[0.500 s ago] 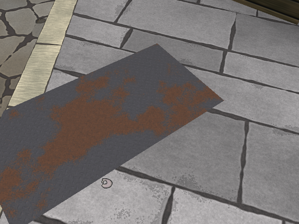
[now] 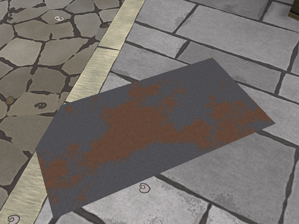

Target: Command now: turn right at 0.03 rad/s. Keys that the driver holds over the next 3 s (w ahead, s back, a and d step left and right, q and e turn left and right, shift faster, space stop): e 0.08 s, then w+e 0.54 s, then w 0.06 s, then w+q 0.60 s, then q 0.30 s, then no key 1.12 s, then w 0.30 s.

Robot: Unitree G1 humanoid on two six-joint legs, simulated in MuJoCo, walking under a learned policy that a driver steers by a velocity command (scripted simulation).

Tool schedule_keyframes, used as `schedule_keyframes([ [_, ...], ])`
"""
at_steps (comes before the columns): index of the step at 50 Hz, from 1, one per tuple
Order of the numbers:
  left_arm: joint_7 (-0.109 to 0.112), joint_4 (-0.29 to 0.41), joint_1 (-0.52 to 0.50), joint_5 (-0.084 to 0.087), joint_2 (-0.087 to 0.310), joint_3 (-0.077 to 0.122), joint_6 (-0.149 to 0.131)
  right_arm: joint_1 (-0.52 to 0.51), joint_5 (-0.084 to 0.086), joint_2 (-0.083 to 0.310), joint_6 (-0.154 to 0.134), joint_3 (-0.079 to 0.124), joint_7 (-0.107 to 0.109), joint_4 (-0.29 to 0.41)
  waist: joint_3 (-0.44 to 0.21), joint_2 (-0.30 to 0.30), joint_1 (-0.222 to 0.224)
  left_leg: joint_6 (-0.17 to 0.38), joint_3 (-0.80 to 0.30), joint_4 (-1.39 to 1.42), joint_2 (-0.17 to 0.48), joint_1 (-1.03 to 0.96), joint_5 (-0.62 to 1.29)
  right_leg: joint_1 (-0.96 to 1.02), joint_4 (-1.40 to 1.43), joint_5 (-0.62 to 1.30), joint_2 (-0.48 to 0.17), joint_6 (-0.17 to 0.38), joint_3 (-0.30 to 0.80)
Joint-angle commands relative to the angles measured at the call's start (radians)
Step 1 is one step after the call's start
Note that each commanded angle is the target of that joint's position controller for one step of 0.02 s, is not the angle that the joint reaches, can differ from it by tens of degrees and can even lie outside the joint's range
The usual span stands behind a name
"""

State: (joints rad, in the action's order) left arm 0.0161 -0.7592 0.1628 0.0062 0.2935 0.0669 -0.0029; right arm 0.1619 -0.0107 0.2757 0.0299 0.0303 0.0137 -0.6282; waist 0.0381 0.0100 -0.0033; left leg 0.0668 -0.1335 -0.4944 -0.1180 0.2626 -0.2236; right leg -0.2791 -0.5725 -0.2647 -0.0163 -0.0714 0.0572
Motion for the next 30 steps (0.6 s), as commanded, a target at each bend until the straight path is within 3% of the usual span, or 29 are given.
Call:
schedule_keyframes([
  [1, -0.011, 0.061, -0.003, -0.02, 0.088, 0.005, -0.026, 0.045, -0.015, 0.084, -0.028, 0.014, -0.006, 0.016, -0.109, -0.057, -0.011, 0.052, -0.164, 0.092, 0.21, -0.02, 0.132, 0.191, 0.205, 0.299, -0.066, 0.049, 0.062],
  [2, -0.006, 0.077, -0.027, -0.018, 0.176, 0.021, -0.024, 0.104, -0.033, 0.106, -0.04, 0.023, -0.01, 0.012, -0.108, 0.065, -0.075, 0.009, -0.087, 0.046, 0.13, -0.003, 0.019, 0.189, 0.152, 0.458, -0.135, 0.101, 0.138],
  [3, -0.009, 0.073, -0.056, -0.009, 0.169, 0.023, -0.021, 0.085, -0.034, 0.104, -0.044, 0.025, -0.007, 0.013, -0.099, 0.129, -0.075, -0.034, -0.01, 0.048, 0.083, -0.051, -0.025, 0.093, 0.163, 0.313, -0.135, 0.154, 0.158],
  [4, -0.013, 0.084, -0.063, -0.003, 0.149, 0.02, -0.021, 0.026, -0.028, 0.133, -0.042, 0.033, 0.001, 0.015, -0.068, 0.121, -0.039, -0.053, 0.012, 0.019, 0.077, -0.07, -0.025, 0.04, 0.193, 0.214, -0.125, 0.165, 0.183],
  [5, -0.009, 0.075, -0.05, -0.005, 0.128, 0.011, -0.022, 0.003, -0.024, 0.122, -0.039, 0.034, 0.009, 0.023, -0.09, 0.126, -0.032, -0.056, 0.036, -0.001, 0.07, -0.088, -0.061, 0.028, 0.212, 0.093, -0.119, 0.163, 0.198],
  [7, -0.003, 0.067, -0.008, 0.006, 0.139, 0.012, -0.022, -0.01, -0.012, 0.1, -0.031, 0.035, 0.014, 0.039, -0.042, 0.161, -0.021, -0.046, 0.087, -0.055, 0.041, -0.034, -0.222, -0.011, 0.249, -0.229, -0.112, 0.19, 0.261],
  [9, 0.004, 0.064, 0.043, 0.01, 0.152, 0.015, -0.021, -0.011, 0.005, 0.072, -0.055, 0.035, 0.006, 0.046, 0.023, 0.178, -0.011, -0.036, 0.115, -0.091, 0.04, 0.038, -0.253, -0.036, 0.304, -0.456, -0.147, 0.229, 0.373],
  [11, 0.011, 0.083, 0.02, 0.019, 0.158, 0.018, -0.017, 0.025, 0.017, 0.062, -0.091, 0.04, -0.006, 0.037, 0.041, 0.18, -0.036, -0.021, 0.093, -0.031, 0.069, -0.009, -0.207, -0.075, 0.303, -0.461, -0.141, 0.238, 0.418],
  [12, 0.013, 0.106, -0.019, 0.021, 0.142, 0.014, -0.015, 0.067, 0.018, 0.071, -0.106, 0.047, -0.01, 0.024, 0.029, 0.149, -0.064, -0.006, 0.065, 0.026, 0.095, -0.102, -0.203, -0.138, 0.263, -0.424, -0.104, 0.215, 0.383],
  [13, 0.013, 0.141, -0.073, 0.022, 0.105, 0.004, -0.017, 0.131, 0.015, 0.106, -0.118, 0.061, -0.011, 0.007, 0.022, 0.061, -0.098, 0.026, -0.037, 0.109, 0.168, -0.215, -0.268, -0.247, 0.138, -0.353, -0.036, 0.168, 0.295],
  [14, 0.012, 0.173, -0.106, 0.027, 0.051, -0.01, -0.025, 0.226, 0.009, 0.16, -0.124, 0.078, -0.011, -0.02, 0.001, -0.093, -0.122, 0.087, -0.256, 0.232, 0.3, -0.351, -0.407, -0.394, -0.107, -0.27, 0.065, 0.113, 0.144],
  [15, 0.009, 0.204, -0.125, 0.031, 0.068, -0.006, -0.035, 0.258, 0.004, 0.211, -0.126, 0.094, -0.019, -0.037, 0.052, -0.193, -0.117, 0.182, -0.5, 0.323, 0.475, -0.374, -0.428, -0.545, -0.294, -0.298, 0.063, 0.104, 0.108],
  [16, 0.006, 0.197, -0.092, 0.035, 0.105, 0.007, -0.044, 0.238, 0.002, 0.174, -0.131, 0.085, -0.014, -0.034, 0.075, -0.137, -0.082, 0.219, -0.508, 0.311, 0.519, -0.36, -0.362, -0.603, -0.433, -0.281, 0.008, 0.107, 0.138],
  [17, -0.002, 0.178, -0.056, 0.037, 0.105, 0.01, -0.046, 0.219, 0.01, 0.134, -0.132, 0.075, -0.008, -0.029, 0.071, -0.091, -0.063, 0.201, -0.421, 0.305, 0.492, -0.383, -0.296, -0.629, -0.495, -0.213, -0.017, 0.11, 0.142],
  [21, -0.04, 0.181, -0.086, 0.027, 0.058, -0.002, -0.049, 0.194, 0.005, 0.122, -0.125, 0.067, -0.001, -0.039, 0.051, -0.079, -0.071, 0.114, -0.065, 0.335, 0.371, -0.348, 0.101, -0.596, -0.495, 0.001, -0.062, 0.079, 0.052],
  [26, -0.076, 0.236, -0.202, 0.023, 0.006, -0.032, -0.056, 0.215, 0.015, 0.172, -0.114, 0.07, 0.002, -0.081, 0.059, -0.087, -0.106, 0.091, 0.151, 0.34, 0.329, -0.252, 0.224, -0.438, -0.21, 0.184, -0.06, 0.051, -0.061],
  [28, -0.087, 0.25, -0.228, 0.026, 0.023, -0.029, -0.057, 0.234, 0.024, 0.2, -0.11, 0.075, 0.0, -0.1, 0.066, -0.098, -0.106, 0.08, 0.185, 0.336, 0.349, -0.244, 0.257, -0.366, -0.133, 0.19, -0.039, 0.072, -0.103],
  [30, -0.092, 0.261, -0.218, 0.026, 0.055, -0.016, -0.055, 0.232, 0.032, 0.219, -0.105, 0.079, -0.001, -0.113, 0.051, -0.112, -0.073, 0.061, 0.223, 0.278, 0.373, -0.279, 0.481, -0.297, -0.084, 0.16, -0.006, 0.116, -0.128],
])
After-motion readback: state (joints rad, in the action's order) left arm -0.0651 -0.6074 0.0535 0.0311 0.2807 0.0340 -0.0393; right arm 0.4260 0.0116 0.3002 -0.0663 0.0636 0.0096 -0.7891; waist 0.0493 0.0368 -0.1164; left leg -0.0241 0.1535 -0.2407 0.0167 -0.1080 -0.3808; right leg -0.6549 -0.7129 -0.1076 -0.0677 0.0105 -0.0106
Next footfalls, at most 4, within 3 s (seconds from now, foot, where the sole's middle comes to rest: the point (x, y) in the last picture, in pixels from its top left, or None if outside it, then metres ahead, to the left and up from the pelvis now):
0.02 right None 0.04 -0.15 -0.77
0.68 right None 0.30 -0.26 -0.77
1.24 left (190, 185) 0.66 -0.18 -0.77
1.66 right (226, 151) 0.85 -0.38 -0.77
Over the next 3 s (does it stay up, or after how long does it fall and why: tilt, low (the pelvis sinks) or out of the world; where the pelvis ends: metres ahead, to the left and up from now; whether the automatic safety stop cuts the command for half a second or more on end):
stays up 0.82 -0.29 -0.01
